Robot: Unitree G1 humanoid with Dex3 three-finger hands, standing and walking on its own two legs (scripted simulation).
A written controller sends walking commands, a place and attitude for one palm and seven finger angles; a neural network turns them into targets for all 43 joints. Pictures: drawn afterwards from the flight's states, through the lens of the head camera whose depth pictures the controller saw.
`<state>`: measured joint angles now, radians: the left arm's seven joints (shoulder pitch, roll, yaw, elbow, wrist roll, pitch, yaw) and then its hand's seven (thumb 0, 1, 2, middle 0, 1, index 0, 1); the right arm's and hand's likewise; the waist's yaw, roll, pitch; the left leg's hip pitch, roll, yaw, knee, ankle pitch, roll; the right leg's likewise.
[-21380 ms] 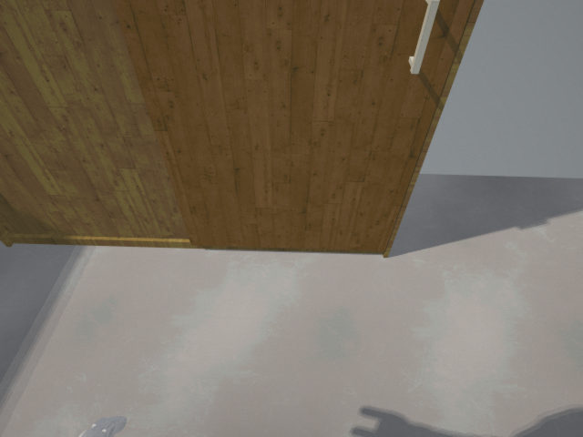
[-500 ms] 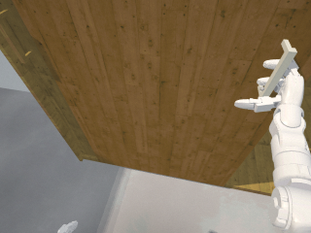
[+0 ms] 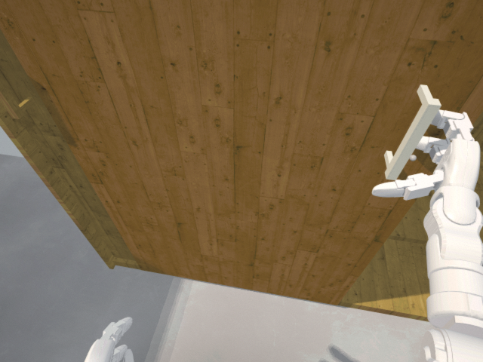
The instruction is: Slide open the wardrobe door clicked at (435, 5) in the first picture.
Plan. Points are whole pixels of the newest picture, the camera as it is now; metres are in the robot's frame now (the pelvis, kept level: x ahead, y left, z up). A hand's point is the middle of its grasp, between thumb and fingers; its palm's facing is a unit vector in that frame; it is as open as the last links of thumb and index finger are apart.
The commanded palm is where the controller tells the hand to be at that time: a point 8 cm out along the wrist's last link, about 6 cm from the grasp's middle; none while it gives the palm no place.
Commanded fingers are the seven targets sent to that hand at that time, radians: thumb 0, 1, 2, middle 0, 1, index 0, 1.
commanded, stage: slip the hand off the handle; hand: right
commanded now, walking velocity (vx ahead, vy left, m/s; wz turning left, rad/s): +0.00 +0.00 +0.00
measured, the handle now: (406, 135) +0.46 -0.24 +0.16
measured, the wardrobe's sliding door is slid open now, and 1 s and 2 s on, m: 0.65 0.65 0.65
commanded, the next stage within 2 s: draw the hand back to the body in 1.02 s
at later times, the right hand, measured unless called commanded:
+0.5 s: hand (430, 168) +0.39 -0.26 +0.16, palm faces +0.29 +0.95 -0.14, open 14.7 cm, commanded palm +0.34 -0.30 +0.16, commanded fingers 0.00 0.55 -0.20 0.25 1.15 0.25 1.15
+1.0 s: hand (473, 233) +0.28 -0.28 +0.15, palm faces +0.35 +0.93 -0.12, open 14.7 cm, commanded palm +0.24 -0.31 +0.16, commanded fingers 0.00 0.55 -0.20 0.25 1.15 0.25 1.15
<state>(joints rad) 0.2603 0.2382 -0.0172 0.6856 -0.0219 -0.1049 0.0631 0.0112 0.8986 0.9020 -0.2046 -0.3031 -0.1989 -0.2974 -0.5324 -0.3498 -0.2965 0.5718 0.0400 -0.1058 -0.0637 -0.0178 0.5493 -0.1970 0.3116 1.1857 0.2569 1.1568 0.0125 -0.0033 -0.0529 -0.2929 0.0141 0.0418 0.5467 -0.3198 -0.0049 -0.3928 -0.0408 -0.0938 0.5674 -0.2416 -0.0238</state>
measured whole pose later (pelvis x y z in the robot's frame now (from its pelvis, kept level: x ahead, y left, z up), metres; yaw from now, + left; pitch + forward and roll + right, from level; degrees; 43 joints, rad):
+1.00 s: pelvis -0.01 +0.02 +0.00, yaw -2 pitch +0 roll +1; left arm 0.19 0.25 -0.04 0.65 -0.05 -0.14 0.11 0.01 0.90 0.90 -0.20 -0.30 -0.20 -0.30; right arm -0.13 -0.38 -0.37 0.19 0.19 -0.01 0.12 -0.02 0.55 -0.20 0.25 1.15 0.25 1.16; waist -0.06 -0.03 -0.06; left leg -0.24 0.00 0.08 0.55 -0.32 0.02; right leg -0.35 -0.05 -0.05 0.57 -0.23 0.00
